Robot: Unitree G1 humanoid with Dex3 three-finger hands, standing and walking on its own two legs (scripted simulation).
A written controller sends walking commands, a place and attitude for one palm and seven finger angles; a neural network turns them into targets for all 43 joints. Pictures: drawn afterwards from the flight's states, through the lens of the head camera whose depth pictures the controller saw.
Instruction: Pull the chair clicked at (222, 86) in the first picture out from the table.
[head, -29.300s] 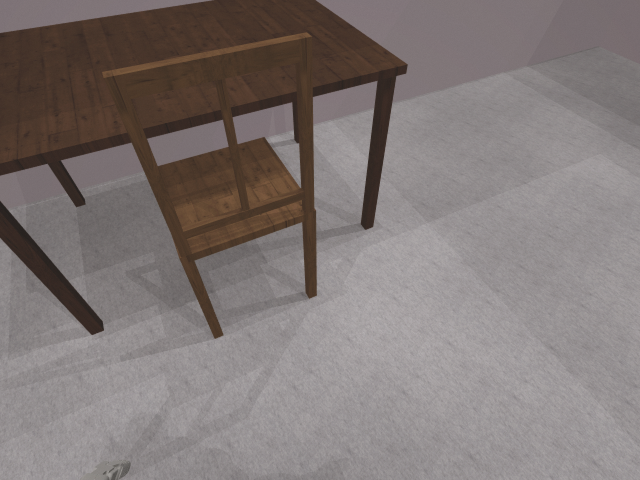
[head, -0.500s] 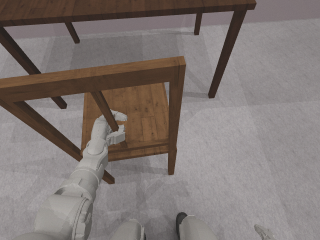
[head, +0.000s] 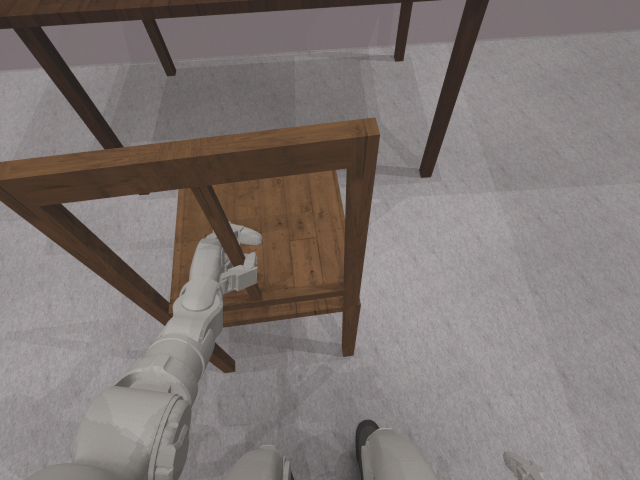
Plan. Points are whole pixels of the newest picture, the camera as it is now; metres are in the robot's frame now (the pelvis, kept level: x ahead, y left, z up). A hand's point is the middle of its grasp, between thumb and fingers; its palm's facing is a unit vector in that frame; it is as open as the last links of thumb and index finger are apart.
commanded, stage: step backward, pulling the chair out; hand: left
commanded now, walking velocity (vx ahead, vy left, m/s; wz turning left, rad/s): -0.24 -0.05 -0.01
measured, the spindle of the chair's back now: (235, 253) +0.42 +0.12 -0.05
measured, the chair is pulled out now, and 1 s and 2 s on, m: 0.48 0.65 0.65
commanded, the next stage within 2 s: stop walking, hand still on the chair in 0.10 s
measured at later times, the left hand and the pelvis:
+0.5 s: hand (241, 367) +0.25 +0.10 -0.05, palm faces -0.06 -0.98 -0.17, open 5.0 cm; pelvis -0.07 +0.01 +0.00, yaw -2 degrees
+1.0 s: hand (234, 397) +0.22 +0.11 -0.05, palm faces -0.12 -0.98 -0.16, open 5.0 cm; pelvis -0.04 +0.02 +0.01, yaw -3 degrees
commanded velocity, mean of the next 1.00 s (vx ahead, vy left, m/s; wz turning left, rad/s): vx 0.00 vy -0.01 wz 0.00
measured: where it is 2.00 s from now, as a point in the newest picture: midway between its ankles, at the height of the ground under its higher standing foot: outside the picture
